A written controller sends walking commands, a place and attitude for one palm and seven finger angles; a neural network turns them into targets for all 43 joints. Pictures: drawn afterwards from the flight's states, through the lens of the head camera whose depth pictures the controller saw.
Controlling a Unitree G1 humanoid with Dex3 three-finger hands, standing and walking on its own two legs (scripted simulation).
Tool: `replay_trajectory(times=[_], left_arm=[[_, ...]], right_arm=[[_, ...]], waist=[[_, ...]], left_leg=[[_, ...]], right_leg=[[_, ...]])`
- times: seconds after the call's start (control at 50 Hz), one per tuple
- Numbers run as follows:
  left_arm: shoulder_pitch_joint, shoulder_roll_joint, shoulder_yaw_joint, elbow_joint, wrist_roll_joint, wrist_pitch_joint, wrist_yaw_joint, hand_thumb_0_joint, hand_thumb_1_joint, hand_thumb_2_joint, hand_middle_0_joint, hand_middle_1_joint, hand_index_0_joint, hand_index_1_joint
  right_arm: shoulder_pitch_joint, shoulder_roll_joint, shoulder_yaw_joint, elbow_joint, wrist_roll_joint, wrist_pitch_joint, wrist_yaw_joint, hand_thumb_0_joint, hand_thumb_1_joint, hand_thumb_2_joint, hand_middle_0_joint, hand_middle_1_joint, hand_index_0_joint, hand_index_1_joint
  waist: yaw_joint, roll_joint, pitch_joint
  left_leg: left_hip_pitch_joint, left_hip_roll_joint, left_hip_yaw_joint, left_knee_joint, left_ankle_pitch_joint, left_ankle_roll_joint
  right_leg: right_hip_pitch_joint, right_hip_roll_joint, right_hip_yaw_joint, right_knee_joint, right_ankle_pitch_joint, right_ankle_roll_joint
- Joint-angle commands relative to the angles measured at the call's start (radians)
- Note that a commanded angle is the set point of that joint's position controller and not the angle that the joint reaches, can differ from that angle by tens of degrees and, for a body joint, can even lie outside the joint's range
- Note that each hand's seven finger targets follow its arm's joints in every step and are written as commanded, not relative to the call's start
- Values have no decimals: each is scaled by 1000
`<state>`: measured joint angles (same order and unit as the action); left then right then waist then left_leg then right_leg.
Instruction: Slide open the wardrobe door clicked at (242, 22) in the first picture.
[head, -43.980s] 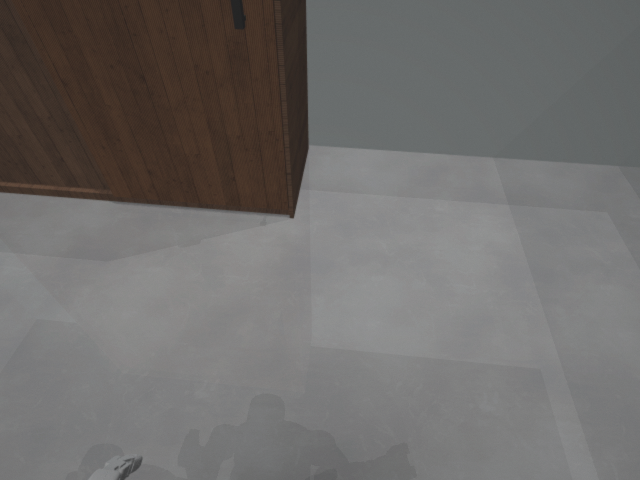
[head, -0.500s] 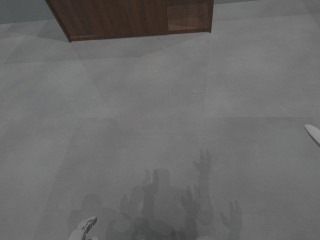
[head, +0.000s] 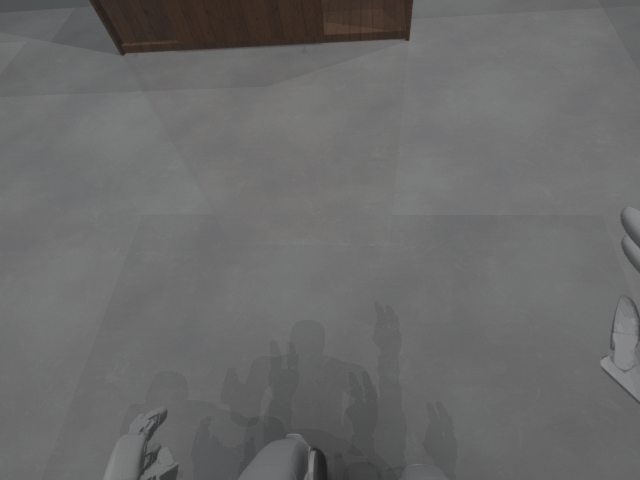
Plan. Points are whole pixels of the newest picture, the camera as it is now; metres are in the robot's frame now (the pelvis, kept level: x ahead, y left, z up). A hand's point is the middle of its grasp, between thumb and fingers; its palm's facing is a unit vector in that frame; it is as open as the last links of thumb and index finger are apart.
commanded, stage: step back with the hand held close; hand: right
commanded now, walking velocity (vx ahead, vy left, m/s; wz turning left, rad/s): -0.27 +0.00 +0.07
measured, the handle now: out of the picture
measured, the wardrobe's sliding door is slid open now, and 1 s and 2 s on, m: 0.43 0.43 0.43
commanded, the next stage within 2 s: stop stepping back and stand still in 0.42 s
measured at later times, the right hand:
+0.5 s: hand out of the picture +0.08 -0.27 +0.17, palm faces +0.35 +0.83 -0.44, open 7.4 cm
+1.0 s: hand out of the picture +0.00 -0.27 +0.19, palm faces +0.30 +0.86 -0.42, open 7.4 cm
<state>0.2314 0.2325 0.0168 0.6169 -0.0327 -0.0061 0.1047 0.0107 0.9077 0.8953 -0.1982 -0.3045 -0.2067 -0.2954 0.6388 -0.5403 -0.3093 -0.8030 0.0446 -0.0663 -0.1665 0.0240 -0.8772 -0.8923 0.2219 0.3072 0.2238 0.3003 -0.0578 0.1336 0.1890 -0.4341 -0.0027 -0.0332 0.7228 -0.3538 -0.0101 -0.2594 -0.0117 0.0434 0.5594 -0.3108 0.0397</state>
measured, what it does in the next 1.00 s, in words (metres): walks backwards: right foot, then left foot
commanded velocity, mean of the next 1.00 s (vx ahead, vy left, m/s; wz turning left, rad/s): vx -0.06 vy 0.03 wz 0.00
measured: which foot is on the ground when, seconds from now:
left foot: down 0.00-0.42, up 0.44-0.64, down 0.66-0.88, up 0.90-1.00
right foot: down 0.00-0.14, up 0.16-0.40, down 0.42-1.00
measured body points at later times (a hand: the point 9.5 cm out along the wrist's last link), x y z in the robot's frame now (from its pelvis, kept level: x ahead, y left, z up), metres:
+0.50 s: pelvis -0.13 -0.02 +0.00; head -0.09 -0.07 +0.45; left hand +0.02 +0.22 -0.07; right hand +0.06 -0.31 +0.19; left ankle -0.03 +0.08 -0.68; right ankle -0.11 -0.16 -0.73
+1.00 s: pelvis -0.22 -0.05 +0.01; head -0.20 -0.10 +0.46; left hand -0.10 +0.20 -0.06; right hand -0.02 -0.32 +0.21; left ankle -0.21 +0.08 -0.65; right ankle -0.19 -0.16 -0.73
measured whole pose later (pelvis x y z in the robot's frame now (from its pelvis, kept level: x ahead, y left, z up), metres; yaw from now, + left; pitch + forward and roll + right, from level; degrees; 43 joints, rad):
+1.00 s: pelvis -0.22 -0.05 +0.01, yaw +3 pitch -2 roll +2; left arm 0.25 0.15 -0.01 0.63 -0.01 -0.13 0.04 0.01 0.91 0.90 -0.20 -0.30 -0.20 -0.29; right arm 0.51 -0.46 -0.41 -0.64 0.00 -0.23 -0.14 0.01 -0.88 -0.90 0.21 0.31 0.22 0.30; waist 0.03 0.10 0.07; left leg -0.53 -0.01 0.02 1.12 -0.39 -0.01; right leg -0.26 -0.01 0.04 0.53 -0.25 -0.01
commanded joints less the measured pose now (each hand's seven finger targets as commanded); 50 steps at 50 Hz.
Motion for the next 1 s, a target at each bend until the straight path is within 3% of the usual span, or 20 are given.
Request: replay_trajectory(times=[0.0,0.08,0.14,0.18,0.32,0.38,0.4,0.42,0.48,0.52,0.6,0.62,0.64,0.66,0.68,0.82,0.86,0.88,0.9,0.98], left_arm=[[-72,89,61,-121,7,-121,-21,0,900,900,-200,-300,-200,-300],[-130,106,64,-184,-7,-100,-88,0,900,900,-200,-300,-200,-300],[-149,71,72,-208,-1,-81,-89,0,900,900,-200,-300,-200,-300],[-110,68,73,-192,-7,-50,-82,0,900,900,-200,-300,-200,-300],[-95,57,20,-199,25,-26,-19,0,900,900,-200,-300,-200,-300],[-42,95,20,-199,41,-62,-9,0,900,900,-200,-300,-200,-300],[-74,115,25,-207,48,-86,-3,0,900,900,-200,-300,-200,-300],[-75,81,17,-176,47,-121,-4,0,900,900,-200,-300,-200,-300],[-68,92,51,-148,40,-150,-34,0,900,900,-200,-300,-200,-300],[-62,90,55,-158,25,-158,-63,0,900,900,-200,-300,-200,-300],[-79,82,36,-201,21,-150,-77,0,900,900,-200,-300,-200,-300],[-106,69,37,-209,19,-141,-74,0,900,900,-200,-300,-200,-300],[-122,65,42,-213,21,-129,-71,0,900,900,-200,-300,-200,-300],[-137,71,44,-207,21,-127,-60,0,900,900,-200,-300,-200,-300],[-124,77,39,-184,35,-135,-53,0,900,900,-200,-300,-200,-300],[-80,74,25,-163,27,-123,-34,0,900,900,-200,-300,-200,-300],[-80,97,23,-176,33,-158,-37,0,900,900,-200,-300,-200,-300],[-97,81,21,-168,36,-183,-44,0,900,900,-200,-300,-200,-300],[-92,83,34,-147,29,-194,-51,0,900,900,-200,-300,-200,-300],[-94,72,33,-143,19,-169,-77,0,900,900,-200,-300,-200,-300]], right_arm=[[-159,-182,-329,-132,-1,-126,-36,0,-900,-900,200,300,200,300],[28,-45,-276,-26,-4,-133,37,0,-900,-900,200,300,200,300],[0,-74,-275,20,6,-106,24,0,-900,-900,200,300,200,300],[3,-60,-268,8,13,-112,28,0,-900,-900,200,300,200,300],[-46,-85,-256,-77,1,-143,-10,0,-900,-900,200,300,200,300],[-94,-82,-228,-149,-8,-190,-4,0,-900,-900,200,300,200,300],[-141,-67,-224,-172,-17,-205,-10,0,-900,-900,200,300,200,300],[-168,-64,-230,-140,-20,-208,-11,0,-900,-900,200,300,200,300],[-154,-22,-217,-118,-16,-199,10,0,-900,-900,200,300,200,300],[-120,20,-181,-89,-20,-198,21,0,-900,-900,200,300,200,300],[-54,14,-170,5,-18,-194,25,0,-900,-900,200,300,200,300],[-102,-2,-165,-4,-23,-196,24,0,-900,-900,200,300,200,300],[-121,-50,-194,12,-17,-188,19,0,-900,-900,200,300,200,300],[-205,-79,-208,-19,-2,-181,13,0,-900,-900,200,300,200,300],[-268,-131,-259,-43,-2,-191,4,0,-900,-900,200,300,200,300],[-107,-37,-190,-80,-10,-199,3,0,-900,-900,200,300,200,300],[-203,-27,-176,-184,-38,-234,-11,0,-900,-900,200,300,200,300],[-254,-88,-222,-196,-56,-255,-13,0,-900,-900,200,300,200,300],[-167,-82,-255,-41,-50,-261,-5,0,-900,-900,200,300,200,300],[-53,-49,-222,-42,-25,-238,10,0,-900,-900,200,300,200,300]], waist=[[61,-399,-312],[20,-201,-254],[45,173,-254],[62,118,-286],[60,40,-287],[73,-225,-278],[69,-485,-230],[75,-442,-219],[65,-403,-227],[55,-409,-227],[44,-267,-202],[50,-132,-195],[59,78,-159],[67,162,-101],[89,106,-97],[88,-106,-239],[93,-558,-183],[80,-430,-155],[59,-276,-181],[60,-389,-187]], left_leg=[[-14,-16,20,113,-94,-14],[413,47,44,-232,284,1],[175,409,-367,-461,331,182],[110,343,-277,-476,9,173],[8,251,-208,-461,-108,114],[17,112,-103,-180,-112,24],[-23,-21,10,147,-129,-15],[-65,-50,19,387,-141,-27],[-73,-32,2,375,-76,-27],[11,-21,52,187,-61,-29],[382,-24,92,-216,-14,-8],[356,51,-21,-335,-98,36],[179,238,-378,-512,-355,142],[27,385,-547,-607,-403,220],[13,376,-442,-583,-209,220],[-85,151,-61,-213,-377,93],[-233,-72,85,428,-205,5],[-248,-45,-14,541,-117,13],[-243,-26,2,551,-50,3],[-87,18,86,236,16,8]], right_leg=[[308,-278,122,-81,1088,-171],[-121,-191,39,30,488,-100],[-195,-13,-13,487,-174,-29],[-152,-25,-7,581,-124,-21],[34,12,-101,139,-114,-48],[78,-112,30,-274,-69,-134],[-34,-301,239,-326,48,-212],[-61,-375,209,-306,317,-240],[28,-276,53,-158,704,-192],[44,-241,13,-146,580,-151],[-223,-137,17,-174,-229,-87],[-245,-59,-45,-5,-244,-56],[-247,29,-58,313,-175,-26],[-255,37,-13,548,-107,-25],[-252,0,-3,593,-21,-27],[180,-1,-61,-92,-93,-89],[116,-292,485,-415,-352,-219],[32,-326,545,-437,-250,-269],[55,-303,456,-374,-108,-270],[-10,-209,224,-324,-117,-189]])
